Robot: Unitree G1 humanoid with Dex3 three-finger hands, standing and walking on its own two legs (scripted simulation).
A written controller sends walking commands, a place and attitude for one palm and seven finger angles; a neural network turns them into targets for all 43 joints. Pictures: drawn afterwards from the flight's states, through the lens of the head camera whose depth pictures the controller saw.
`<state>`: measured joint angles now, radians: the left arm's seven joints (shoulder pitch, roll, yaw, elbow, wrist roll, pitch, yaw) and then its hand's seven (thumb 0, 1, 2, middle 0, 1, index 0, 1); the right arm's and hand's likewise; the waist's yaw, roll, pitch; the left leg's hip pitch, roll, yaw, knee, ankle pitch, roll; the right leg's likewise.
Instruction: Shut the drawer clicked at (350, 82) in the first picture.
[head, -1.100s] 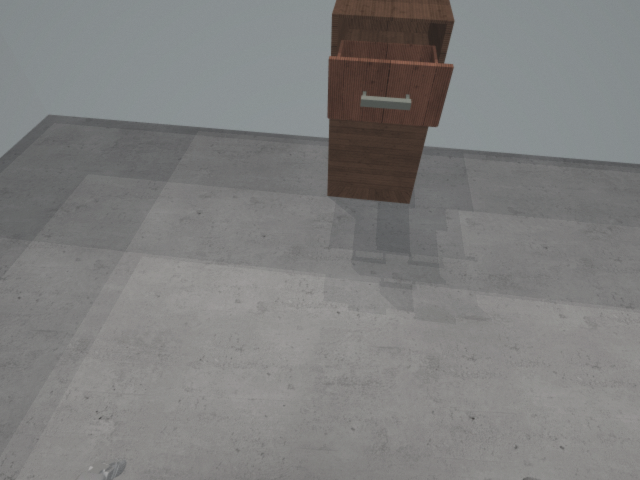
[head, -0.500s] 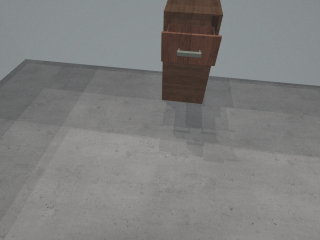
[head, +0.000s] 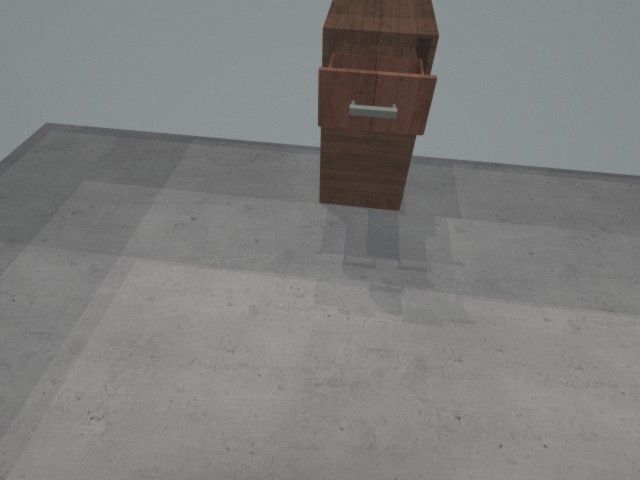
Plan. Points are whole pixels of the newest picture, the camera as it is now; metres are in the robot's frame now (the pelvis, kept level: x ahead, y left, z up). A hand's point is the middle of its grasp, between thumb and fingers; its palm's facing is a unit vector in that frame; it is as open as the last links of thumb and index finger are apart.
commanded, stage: look at it before walking up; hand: left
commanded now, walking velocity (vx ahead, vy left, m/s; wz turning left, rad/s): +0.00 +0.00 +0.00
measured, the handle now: (373, 108) +1.11 -0.09 -0.09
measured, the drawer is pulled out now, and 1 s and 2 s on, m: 0.29 0.29 0.29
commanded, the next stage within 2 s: walk to a spot facing it in 0.34 s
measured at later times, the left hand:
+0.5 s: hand out of the picture +0.06 +0.25 -0.16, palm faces -0.02 -0.95 -0.33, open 7.4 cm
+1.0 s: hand out of the picture +0.10 +0.15 -0.17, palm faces -0.16 -0.97 -0.18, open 7.4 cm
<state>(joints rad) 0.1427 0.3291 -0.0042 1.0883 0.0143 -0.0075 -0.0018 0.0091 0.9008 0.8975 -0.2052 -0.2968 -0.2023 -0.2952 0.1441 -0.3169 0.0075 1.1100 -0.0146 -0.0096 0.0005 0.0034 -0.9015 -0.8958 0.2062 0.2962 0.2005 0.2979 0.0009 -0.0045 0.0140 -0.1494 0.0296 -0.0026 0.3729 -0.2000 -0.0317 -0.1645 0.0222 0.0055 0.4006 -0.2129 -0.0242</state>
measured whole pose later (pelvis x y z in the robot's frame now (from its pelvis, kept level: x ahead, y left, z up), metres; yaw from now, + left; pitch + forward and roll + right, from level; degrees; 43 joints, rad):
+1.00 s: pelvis +0.10 -0.03 +0.00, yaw -14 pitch +1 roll +0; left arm 0.43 0.14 0.04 1.04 0.03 -0.05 0.00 0.01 0.90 0.90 -0.20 -0.30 -0.20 -0.29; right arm 0.21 -0.20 -0.06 1.01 -0.03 0.00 0.02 0.01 -0.91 -0.90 0.20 0.30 0.20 0.30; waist 0.03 0.01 0.03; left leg -0.58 0.12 0.06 1.10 -0.26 -0.05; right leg -0.15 0.06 0.00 0.42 -0.28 -0.07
